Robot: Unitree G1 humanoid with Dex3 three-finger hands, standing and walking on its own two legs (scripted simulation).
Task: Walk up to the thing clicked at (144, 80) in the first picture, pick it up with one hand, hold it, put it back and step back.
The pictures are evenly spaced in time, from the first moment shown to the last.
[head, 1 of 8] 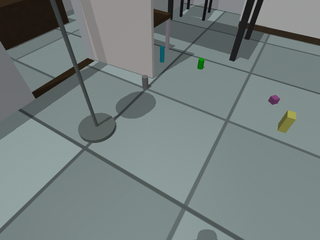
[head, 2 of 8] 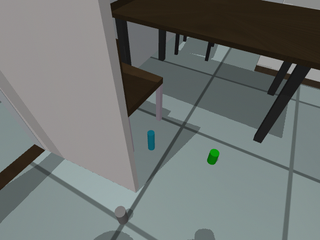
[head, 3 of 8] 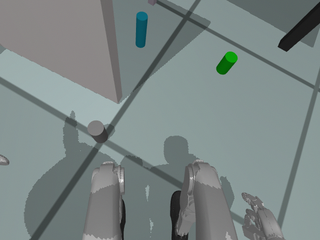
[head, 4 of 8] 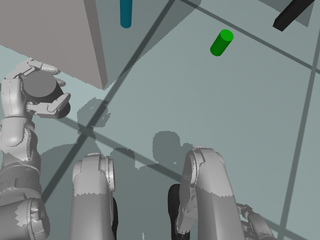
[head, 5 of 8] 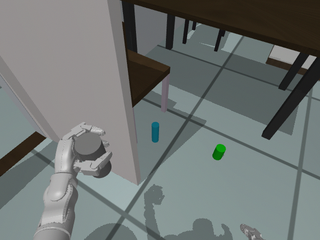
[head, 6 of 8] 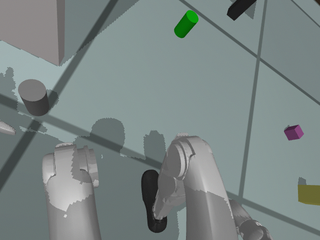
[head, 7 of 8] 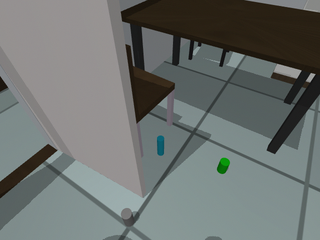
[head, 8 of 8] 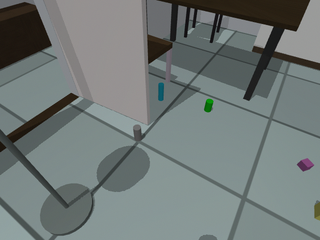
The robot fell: no
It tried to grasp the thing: yes
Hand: left
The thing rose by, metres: 0.69
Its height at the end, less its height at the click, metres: +0.00
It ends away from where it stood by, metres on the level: 0.02
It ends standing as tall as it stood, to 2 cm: yes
